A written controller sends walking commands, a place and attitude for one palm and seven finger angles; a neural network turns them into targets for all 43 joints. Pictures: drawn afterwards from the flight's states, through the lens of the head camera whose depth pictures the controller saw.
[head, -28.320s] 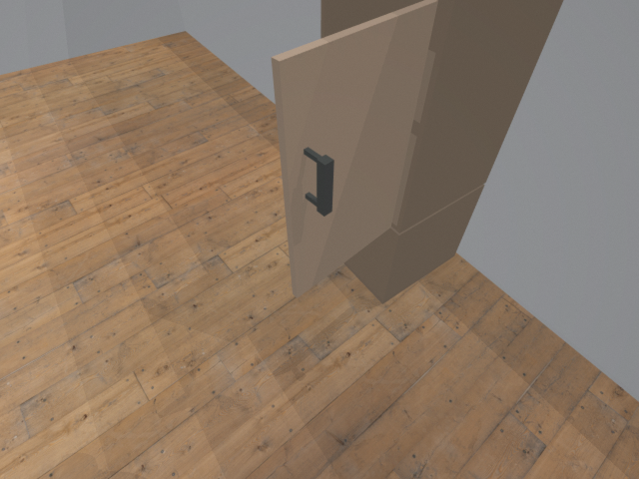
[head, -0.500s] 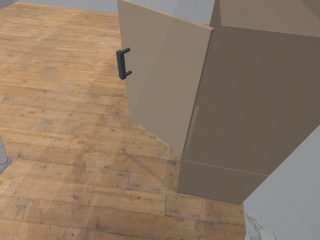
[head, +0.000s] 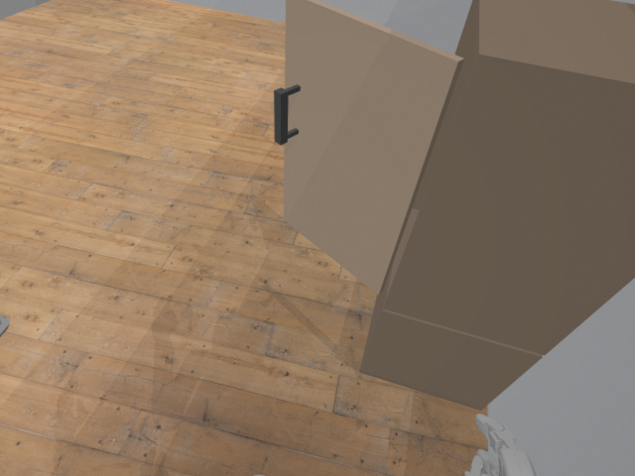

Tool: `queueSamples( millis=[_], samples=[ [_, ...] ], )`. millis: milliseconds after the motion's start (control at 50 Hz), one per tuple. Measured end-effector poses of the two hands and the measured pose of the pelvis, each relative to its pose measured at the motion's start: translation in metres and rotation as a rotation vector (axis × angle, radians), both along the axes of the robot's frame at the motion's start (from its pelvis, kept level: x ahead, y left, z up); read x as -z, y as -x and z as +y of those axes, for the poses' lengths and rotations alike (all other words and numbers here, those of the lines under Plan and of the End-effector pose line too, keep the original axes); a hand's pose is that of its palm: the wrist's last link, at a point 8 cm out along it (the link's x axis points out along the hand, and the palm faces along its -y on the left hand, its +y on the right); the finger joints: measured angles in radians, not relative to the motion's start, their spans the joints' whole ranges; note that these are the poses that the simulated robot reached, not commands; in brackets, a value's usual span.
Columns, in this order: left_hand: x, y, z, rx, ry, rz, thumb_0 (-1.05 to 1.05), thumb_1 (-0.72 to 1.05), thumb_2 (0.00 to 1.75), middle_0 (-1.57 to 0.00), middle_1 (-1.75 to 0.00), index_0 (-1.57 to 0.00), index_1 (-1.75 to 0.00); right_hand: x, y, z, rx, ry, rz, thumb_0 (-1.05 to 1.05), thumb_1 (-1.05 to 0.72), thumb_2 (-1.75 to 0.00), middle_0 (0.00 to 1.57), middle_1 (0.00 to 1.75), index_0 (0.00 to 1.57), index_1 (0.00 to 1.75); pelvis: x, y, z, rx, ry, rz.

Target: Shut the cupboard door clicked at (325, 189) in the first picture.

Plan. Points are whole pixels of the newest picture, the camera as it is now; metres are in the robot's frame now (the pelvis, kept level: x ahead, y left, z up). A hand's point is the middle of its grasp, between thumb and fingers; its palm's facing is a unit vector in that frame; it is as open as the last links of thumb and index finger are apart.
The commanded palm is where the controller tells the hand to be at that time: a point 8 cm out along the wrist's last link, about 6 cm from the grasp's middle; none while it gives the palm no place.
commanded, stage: step back with the hand held close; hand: left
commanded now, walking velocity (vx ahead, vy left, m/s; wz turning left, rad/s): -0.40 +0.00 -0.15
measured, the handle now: (287, 114) +0.80 +0.13 +0.04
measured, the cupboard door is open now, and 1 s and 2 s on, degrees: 62 62 62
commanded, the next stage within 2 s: stop stepping back and stand still in 0.12 s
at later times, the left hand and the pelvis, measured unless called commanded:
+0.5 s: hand out of the picture +0.14 +0.27 +0.17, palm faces +0.42 -0.84 -0.34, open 7.4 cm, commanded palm +0.08 +0.30 +0.19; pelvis -0.09 +0.01 +0.00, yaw -5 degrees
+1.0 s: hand out of the picture +0.11 +0.29 +0.16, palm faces +0.35 -0.87 -0.34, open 7.5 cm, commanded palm +0.04 +0.33 +0.19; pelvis -0.14 +0.05 +0.01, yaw -7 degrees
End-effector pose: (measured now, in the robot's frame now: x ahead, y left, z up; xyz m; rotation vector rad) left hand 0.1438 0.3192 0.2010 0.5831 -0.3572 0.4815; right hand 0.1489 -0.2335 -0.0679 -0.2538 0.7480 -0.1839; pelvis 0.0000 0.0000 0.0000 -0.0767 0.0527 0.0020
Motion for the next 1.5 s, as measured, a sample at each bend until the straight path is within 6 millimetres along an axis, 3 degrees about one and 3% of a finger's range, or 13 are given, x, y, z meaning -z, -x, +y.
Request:
queueSamples(
  millis=[140, 260, 440, 560, 680, 760, 900, 980, 1180, 1240, 1320, 1420, 1500],
  samples=[
    [0.015, -0.001, -0.045, 0.124, 0.093, 0.017, 0.01, 0.89, 0.90, -0.20, -0.30, -0.20, -0.30, 0.000, 0.010, 0.005, -0.069, -0.050, -0.060, 0.02, -0.90, -0.90, 0.20, 0.30, 0.21, 0.30, 0.000, 0.048, -0.017, 0.091, -0.023, 0.031],
    [-0.004, 0.020, -0.084, 0.344, -0.024, 0.030, 0.02, 0.89, 0.90, -0.21, -0.30, -0.21, -0.30, -0.013, 0.058, -0.019, 0.058, -0.059, -0.105, 0.02, -0.90, -0.90, 0.21, 0.30, 0.21, 0.30, 0.000, 0.080, -0.026, 0.109, -0.018, -0.014],
    [0.004, 0.047, -0.025, 0.179, 0.019, 0.009, 0.01, 0.88, 0.90, -0.22, -0.30, -0.21, -0.30, -0.006, 0.148, -0.057, 0.219, 0.093, -0.018, 0.02, -0.90, -0.90, 0.20, 0.30, 0.20, 0.30, 0.004, 0.080, 0.000, 0.099, -0.012, -0.083],
    [0.027, 0.047, -0.011, 0.144, 0.176, 0.038, 0.01, 0.89, 0.90, -0.21, -0.30, -0.20, -0.30, -0.006, 0.182, -0.028, 0.216, 0.082, 0.043, 0.02, -0.91, -0.90, 0.20, 0.30, 0.20, 0.30, -0.003, 0.102, 0.013, 0.090, -0.015, -0.085],
    [-0.004, 0.088, -0.034, 0.286, 0.007, 0.075, 0.02, 0.89, 0.90, -0.21, -0.30, -0.20, -0.30, -0.007, 0.185, 0.013, 0.115, -0.024, -0.018, 0.02, -0.90, -0.90, 0.20, 0.30, 0.20, 0.30, -0.006, 0.134, 0.016, 0.109, -0.048, -0.067],
    [-0.018, 0.108, -0.018, 0.254, -0.031, 0.023, 0.01, 0.88, 0.90, -0.21, -0.30, -0.21, -0.30, 0.001, 0.189, 0.027, 0.107, -0.048, 0.022, 0.02, -0.90, -0.90, 0.20, 0.30, 0.21, 0.30, -0.007, 0.135, 0.026, 0.143, -0.061, -0.067],
    [0.016, 0.083, 0.030, 0.087, 0.162, -0.012, 0.01, 0.89, 0.90, -0.21, -0.30, -0.20, -0.30, 0.009, 0.181, 0.036, 0.114, -0.002, -0.001, 0.02, -0.90, -0.90, 0.21, 0.30, 0.21, 0.30, 0.003, 0.134, 0.053, 0.121, -0.056, -0.068],
    [0.030, 0.074, 0.020, 0.142, 0.186, 0.090, 0.01, 0.89, 0.90, -0.20, -0.30, -0.20, -0.30, -0.003, 0.180, 0.046, 0.132, -0.021, -0.037, 0.02, -0.90, -0.90, 0.20, 0.30, 0.21, 0.30, -0.003, 0.136, 0.055, 0.128, -0.076, -0.079],
    [-0.006, 0.078, -0.003, 0.201, -0.020, 0.096, 0.01, 0.89, 0.90, -0.21, -0.30, -0.21, -0.30, 0.001, 0.174, 0.039, 0.098, -0.074, -0.011, 0.02, -0.90, -0.90, 0.20, 0.30, 0.21, 0.30, -0.008, 0.130, 0.037, 0.138, -0.056, -0.056],
    [0.043, 0.061, 0.000, 0.170, 0.043, 0.293, 0.00, 0.89, 0.90, -0.20, -0.30, -0.20, -0.30, 0.023, 0.171, 0.024, 0.068, -0.100, 0.032, 0.01, -0.90, -0.90, 0.20, 0.30, 0.21, 0.30, -0.003, 0.130, 0.038, 0.114, -0.059, -0.038],
    [0.174, 0.061, -0.013, 0.117, 0.269, 0.784, 0.00, 0.90, 0.90, -0.19, -0.29, -0.19, -0.30, 0.050, 0.182, 0.007, 0.077, -0.085, 0.158, 0.01, -0.90, -0.90, 0.20, 0.30, 0.21, 0.30, 0.005, 0.135, 0.041, 0.092, -0.071, -0.047],
    [0.306, 0.138, -0.063, 0.113, 0.509, 1.316, 0.01, 0.91, 0.90, -0.19, -0.29, -0.19, -0.30, 0.053, 0.223, 0.002, 0.127, -0.051, 0.313, 0.01, -0.91, -0.90, 0.20, 0.30, 0.20, 0.30, 0.006, 0.139, 0.039, 0.090, -0.086, -0.084],
    [0.336, 0.193, -0.074, 0.004, 0.673, 1.449, -0.04, 0.99, 0.90, -0.21, -0.30, -0.20, -0.30, 0.049, 0.267, 0.010, 0.137, -0.042, 0.479, 0.01, -0.91, -0.90, 0.20, 0.30, 0.20, 0.30, -0.003, 0.141, 0.033, 0.080, -0.074, -0.079]
  ],
)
